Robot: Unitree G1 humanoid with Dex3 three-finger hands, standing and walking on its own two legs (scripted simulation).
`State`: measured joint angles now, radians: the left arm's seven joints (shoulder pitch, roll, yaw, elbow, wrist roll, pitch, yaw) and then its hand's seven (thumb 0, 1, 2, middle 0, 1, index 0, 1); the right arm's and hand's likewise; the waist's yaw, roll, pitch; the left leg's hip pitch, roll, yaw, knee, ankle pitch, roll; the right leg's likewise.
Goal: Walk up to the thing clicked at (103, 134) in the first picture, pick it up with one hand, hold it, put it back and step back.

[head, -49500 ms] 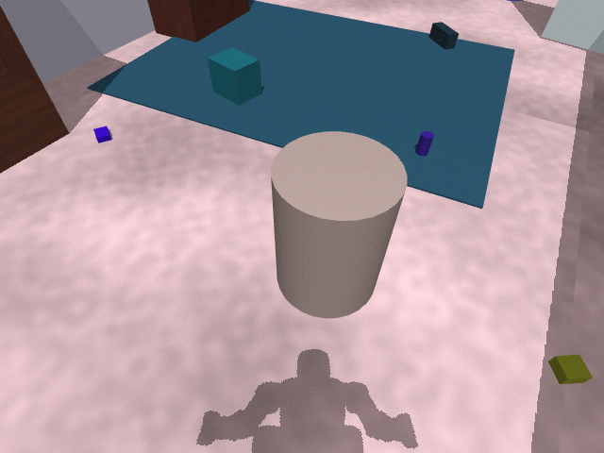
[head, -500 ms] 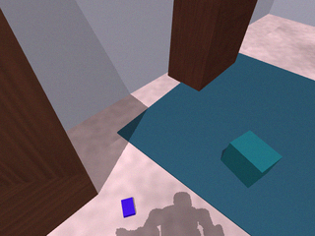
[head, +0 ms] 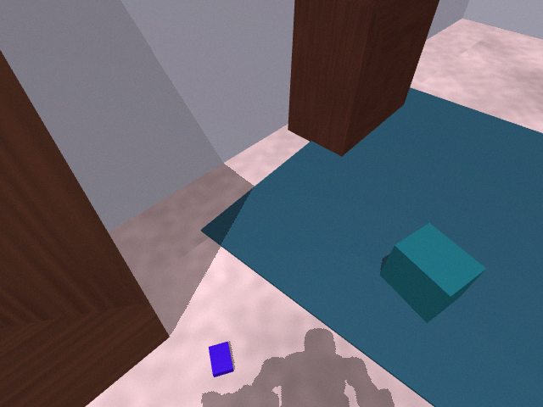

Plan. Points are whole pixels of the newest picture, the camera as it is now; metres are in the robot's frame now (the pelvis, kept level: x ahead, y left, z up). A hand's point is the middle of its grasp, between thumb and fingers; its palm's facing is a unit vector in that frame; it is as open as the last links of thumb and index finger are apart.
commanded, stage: stand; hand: left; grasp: from above
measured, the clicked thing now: (220, 359) +0.43 +0.19 -0.76
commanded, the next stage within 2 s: step back in 1.38 s
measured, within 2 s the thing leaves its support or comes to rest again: neither
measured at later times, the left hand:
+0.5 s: hand out of the picture +0.08 +0.23 -0.16, palm faces +0.02 -0.94 -0.33, open 7.4 cm
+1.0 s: hand out of the picture +0.08 +0.24 -0.16, palm faces -0.01 -0.94 -0.34, open 7.4 cm
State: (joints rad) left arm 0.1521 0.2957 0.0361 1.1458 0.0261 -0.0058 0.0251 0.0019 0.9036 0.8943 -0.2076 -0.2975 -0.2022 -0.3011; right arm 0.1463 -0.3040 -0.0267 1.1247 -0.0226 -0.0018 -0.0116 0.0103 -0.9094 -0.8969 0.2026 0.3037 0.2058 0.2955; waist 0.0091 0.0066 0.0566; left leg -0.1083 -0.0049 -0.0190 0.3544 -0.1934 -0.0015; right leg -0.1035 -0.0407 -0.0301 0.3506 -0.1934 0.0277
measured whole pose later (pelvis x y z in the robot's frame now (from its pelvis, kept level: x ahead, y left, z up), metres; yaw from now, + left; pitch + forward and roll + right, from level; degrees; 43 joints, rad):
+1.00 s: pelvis +0.01 -0.01 +0.00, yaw -1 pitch -2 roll +0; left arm 0.11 0.32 0.03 1.15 0.02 -0.01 0.01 0.00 0.90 0.89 -0.21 -0.30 -0.20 -0.30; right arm 0.12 -0.33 -0.01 1.14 -0.02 -0.01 0.00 0.01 -0.91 -0.90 0.20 0.30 0.21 0.30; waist 0.00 0.00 0.05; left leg -0.10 0.02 -0.01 0.31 -0.18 -0.02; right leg -0.10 -0.02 -0.02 0.32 -0.18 0.01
